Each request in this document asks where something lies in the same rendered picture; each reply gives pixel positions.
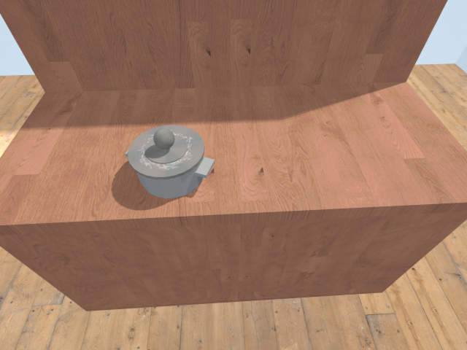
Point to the pot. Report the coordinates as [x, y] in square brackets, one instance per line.
[179, 186]

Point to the table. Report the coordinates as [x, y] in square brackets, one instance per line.
[331, 175]

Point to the lid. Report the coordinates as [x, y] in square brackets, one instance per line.
[152, 162]

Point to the knob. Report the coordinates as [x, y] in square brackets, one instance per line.
[163, 138]

